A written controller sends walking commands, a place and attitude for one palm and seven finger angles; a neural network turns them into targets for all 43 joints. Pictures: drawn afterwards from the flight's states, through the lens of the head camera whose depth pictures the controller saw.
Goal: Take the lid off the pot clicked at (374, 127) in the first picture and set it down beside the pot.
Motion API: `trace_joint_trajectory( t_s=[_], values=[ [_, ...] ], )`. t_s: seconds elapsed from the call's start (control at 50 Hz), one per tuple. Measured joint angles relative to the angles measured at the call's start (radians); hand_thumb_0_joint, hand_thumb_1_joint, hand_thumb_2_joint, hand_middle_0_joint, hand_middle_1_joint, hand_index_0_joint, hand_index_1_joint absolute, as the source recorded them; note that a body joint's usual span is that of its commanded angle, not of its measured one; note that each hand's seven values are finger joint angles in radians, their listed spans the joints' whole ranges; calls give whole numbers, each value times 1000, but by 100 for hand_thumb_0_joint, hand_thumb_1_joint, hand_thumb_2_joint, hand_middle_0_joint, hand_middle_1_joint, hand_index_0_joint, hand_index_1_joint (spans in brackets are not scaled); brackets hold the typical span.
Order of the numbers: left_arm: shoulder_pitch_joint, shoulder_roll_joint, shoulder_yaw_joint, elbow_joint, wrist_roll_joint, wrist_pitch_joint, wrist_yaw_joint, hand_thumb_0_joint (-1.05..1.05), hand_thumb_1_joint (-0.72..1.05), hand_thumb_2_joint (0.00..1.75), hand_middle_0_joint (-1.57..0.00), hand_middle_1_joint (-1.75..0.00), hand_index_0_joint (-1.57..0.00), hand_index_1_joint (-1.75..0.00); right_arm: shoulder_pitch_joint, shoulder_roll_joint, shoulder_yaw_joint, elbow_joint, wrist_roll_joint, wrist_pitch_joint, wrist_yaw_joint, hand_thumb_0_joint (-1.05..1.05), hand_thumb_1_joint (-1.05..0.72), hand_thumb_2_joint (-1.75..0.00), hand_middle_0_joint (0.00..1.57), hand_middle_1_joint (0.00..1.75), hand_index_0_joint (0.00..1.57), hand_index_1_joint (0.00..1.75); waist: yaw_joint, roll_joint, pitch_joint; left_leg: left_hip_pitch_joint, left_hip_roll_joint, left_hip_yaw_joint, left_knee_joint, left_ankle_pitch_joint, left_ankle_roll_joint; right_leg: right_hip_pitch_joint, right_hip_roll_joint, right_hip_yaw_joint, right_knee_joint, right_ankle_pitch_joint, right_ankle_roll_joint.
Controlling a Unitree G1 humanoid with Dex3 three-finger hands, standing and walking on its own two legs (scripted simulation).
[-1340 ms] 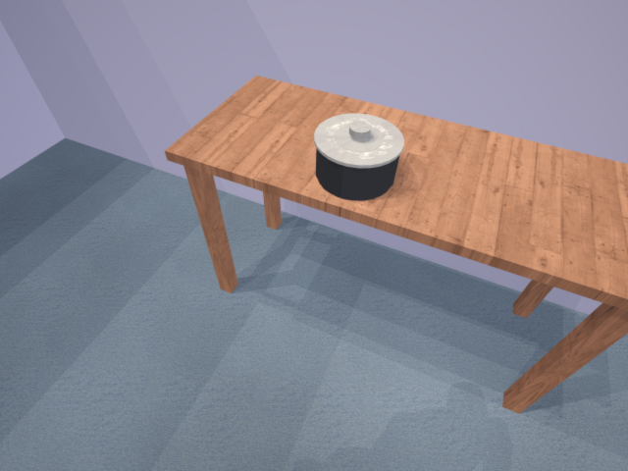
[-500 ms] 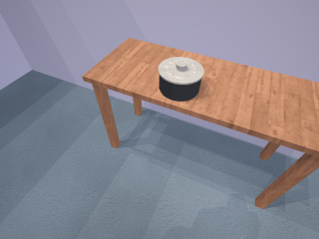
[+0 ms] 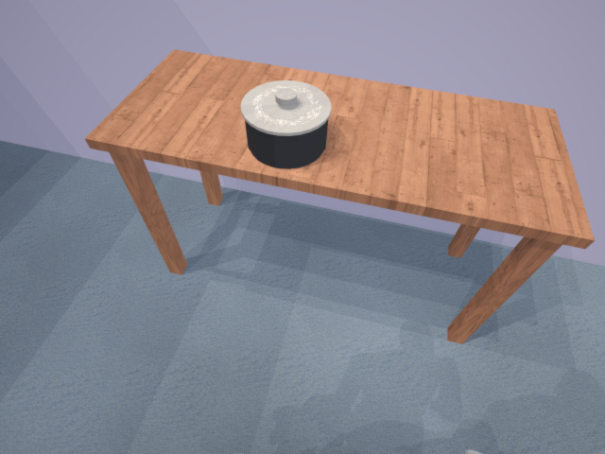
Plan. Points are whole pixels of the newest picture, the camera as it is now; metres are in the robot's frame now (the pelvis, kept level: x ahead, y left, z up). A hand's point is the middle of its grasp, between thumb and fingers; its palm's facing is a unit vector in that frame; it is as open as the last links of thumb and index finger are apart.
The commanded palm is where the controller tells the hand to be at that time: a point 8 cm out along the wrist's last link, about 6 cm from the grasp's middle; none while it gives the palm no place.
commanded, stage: turn to face it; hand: left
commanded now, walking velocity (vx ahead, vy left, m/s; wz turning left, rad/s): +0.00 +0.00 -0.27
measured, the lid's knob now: (286, 96) +0.80 +0.11 +0.01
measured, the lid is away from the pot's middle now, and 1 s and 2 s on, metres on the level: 0.00 0.00 0.00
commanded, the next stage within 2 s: take the last steps up to it in 0.14 s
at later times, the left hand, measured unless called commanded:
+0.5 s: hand out of the picture +0.09 +0.17 -0.15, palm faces -0.08 -0.97 -0.23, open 7.4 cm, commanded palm none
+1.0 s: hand (157, 380) +0.24 +0.27 -0.17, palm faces -0.04 -0.98 -0.20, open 7.4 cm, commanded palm none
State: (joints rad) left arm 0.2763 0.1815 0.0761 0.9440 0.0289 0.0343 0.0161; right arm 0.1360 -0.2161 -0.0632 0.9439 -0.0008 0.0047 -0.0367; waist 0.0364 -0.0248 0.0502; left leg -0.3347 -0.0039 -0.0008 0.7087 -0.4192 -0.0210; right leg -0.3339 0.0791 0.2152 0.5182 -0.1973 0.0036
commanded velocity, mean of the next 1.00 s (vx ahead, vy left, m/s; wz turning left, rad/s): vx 0.21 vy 0.07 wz -0.04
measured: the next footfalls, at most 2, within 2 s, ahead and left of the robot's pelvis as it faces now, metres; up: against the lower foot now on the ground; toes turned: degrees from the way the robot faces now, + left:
left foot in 0.04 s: +0.03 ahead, +0.13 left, +0.00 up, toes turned -2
right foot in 0.38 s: +0.03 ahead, -0.12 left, +0.00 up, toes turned -9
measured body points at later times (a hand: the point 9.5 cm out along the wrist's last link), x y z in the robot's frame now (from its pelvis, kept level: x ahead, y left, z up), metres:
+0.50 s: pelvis +0.02 +0.00 +0.00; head +0.04 -0.03 +0.45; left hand +0.09 +0.22 -0.14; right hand -0.03 -0.24 -0.16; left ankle +0.02 +0.12 -0.68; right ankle -0.01 -0.12 -0.74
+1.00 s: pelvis +0.19 +0.07 +0.00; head +0.21 +0.09 +0.45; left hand +0.24 +0.32 -0.16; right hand +0.21 -0.16 -0.14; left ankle +0.22 +0.16 -0.74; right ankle +0.15 -0.05 -0.65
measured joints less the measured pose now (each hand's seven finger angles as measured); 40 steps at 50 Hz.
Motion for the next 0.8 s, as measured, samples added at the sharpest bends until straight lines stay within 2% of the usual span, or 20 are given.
trace_joint_trajectory(
  t_s=[0.04, 0.08, 0.12, 0.16, 0.22, 0.28, 0.32, 0.36, 0.38, 0.42, 0.44, 0.48, 0.54, 0.6, 0.68, 0.76, 0.8],
  values=[
    [1, 7, 2, -9, -4, 9, -3, 1, 91, 90, -20, -30, -20, -30, 3, 0, 6, -21, 1, -13, -1, 1, -91, -90, 20, 30, 20, 30, -9, 0, -14, 65, 6, -10, -151, 76, 8, -14, 13, 12, 18, -6, 15],
    [-13, 24, 5, -11, -6, 18, -7, 1, 91, 90, -20, -30, -20, -30, 10, 11, 10, -30, -6, -20, -1, 1, -91, -90, 20, 30, 20, 30, -17, -18, -14, 73, 1, 1, -168, 136, 21, -50, 7, -3, 113, -107, 5],
    [-24, 39, 9, -15, -2, 21, -11, 1, 91, 90, -20, -30, -20, -30, 30, 24, 21, -36, -18, -14, 4, 1, -91, -90, 20, 30, 20, 30, -18, -25, -15, 88, 8, 17, -171, 126, 29, -101, -3, -61, 272, -201, 12],
    [-35, 56, 14, -18, 2, 19, -18, 1, 91, 90, -20, -30, -20, -30, 52, 37, 32, -30, -24, -10, 4, 1, -91, -90, 20, 30, 20, 30, -19, -28, -17, 111, 17, 27, -205, 133, 31, -140, -19, -107, 411, -202, 18],
    [-44, 70, 16, -25, -2, 15, -24, 1, 91, 90, -20, -30, -20, -30, 79, 51, 43, -13, -26, -5, 3, 1, -91, -90, 20, 30, 20, 30, -18, -26, -14, 137, 26, 49, -246, 151, 30, -155, -56, -152, 488, -185, 27],
    [-52, 66, 9, -25, -6, 17, -26, 1, 91, 90, -20, -30, -20, -30, 97, 54, 45, 3, -29, -4, 5, 1, -91, -90, 20, 30, 20, 30, -26, -8, -1, 148, 38, 71, -255, 152, 24, -106, -90, -191, 384, -203, 28],
    [-53, 57, 2, -23, -5, 13, -28, 1, 91, 90, -20, -30, -20, -30, 112, 50, 43, 15, -32, -7, 9, 1, -91, -90, 20, 30, 21, 30, -36, 11, 5, 146, 47, 84, -241, 139, 19, -52, -100, -212, 270, -221, 19],
    [-47, 46, -6, -21, -3, 0, -32, 1, 91, 90, -20, -30, -20, -30, 138, 43, 40, 31, -31, -8, 14, 1, -91, -90, 20, 30, 21, 30, -44, 26, 1, 133, 56, 94, -200, 111, 10, 25, -101, -229, 123, -184, 7],
    [-41, 42, -10, -20, -1, -13, -33, 1, 91, 90, -20, -30, -20, -30, 155, 40, 38, 40, -27, -7, 18, 1, -91, -90, 20, 30, 21, 30, -45, 30, -5, 116, 58, 97, -158, 85, 8, 60, -101, -228, 49, -143, -4],
    [-37, 17, -20, -8, 0, -35, -25, 1, 91, 90, -20, -30, -20, -30, 172, 24, 30, 73, -22, 5, 24, 1, -91, -90, 20, 30, 20, 30, -46, 59, -2, 54, 61, 67, 4, -44, 14, 67, -86, -238, 52, -100, -15],
    [-28, 2, -26, -5, -2, -44, -22, 1, 91, 90, -20, -30, -20, -30, 180, 16, 25, 88, -24, 13, 29, 1, -91, -90, 20, 30, 20, 30, -47, 70, -3, 14, 56, 51, 96, -62, 18, 82, -83, -245, 42, -104, -19],
    [4, -22, -32, 4, -5, -58, -16, 1, 91, 90, -20, -30, -20, -30, 192, 3, 17, 111, -27, 20, 39, 1, -91, -90, 20, 30, 20, 30, -41, 74, -12, -58, 49, 46, 231, -28, 21, 118, -84, -244, -7, -102, -23],
    [54, -45, -35, 32, -5, -70, -10, 1, 91, 90, -20, -30, -20, -30, 199, -6, 7, 117, -28, 17, 50, 1, -91, -90, 20, 30, 20, 30, -43, 61, -23, -137, 61, 57, 302, 69, 8, 178, -94, -238, -93, -78, -16],
    [93, -56, -37, 65, -2, -79, -9, 1, 91, 90, -20, -30, -20, -30, 192, -6, 1, 108, -23, 11, 57, 1, -91, -90, 20, 30, 20, 30, -43, 44, -23, -182, 79, 62, 264, 136, -5, 230, -105, -238, -155, -67, -6],
    [128, -57, -35, 101, 3, -84, -11, 1, 91, 90, -20, -30, -20, -30, 163, 1, -4, 91, -19, 6, 66, 1, -91, -90, 19, 30, 20, 30, -28, 23, -20, -197, 91, 60, 151, 180, -9, 283, -125, -241, -188, -87, 17],
    [148, -39, -24, 129, 9, -80, -11, 1, 91, 90, -21, -30, -20, -30, 125, 13, -2, 68, -14, -13, 72, 1, -91, -90, 19, 30, 20, 30, -8, -1, -17, -139, 81, 70, -9, 181, 5, 320, -156, -246, -157, -151, 54],
    [161, -29, -17, 135, 9, -75, -12, 1, 91, 90, -21, -30, -20, -30, 114, 13, 2, 48, -15, -37, 70, 1, -91, -90, 19, 30, 20, 30, -6, -6, -17, -70, 68, 76, -111, 182, 17, 309, -174, -244, -68, -223, 61]
  ],
)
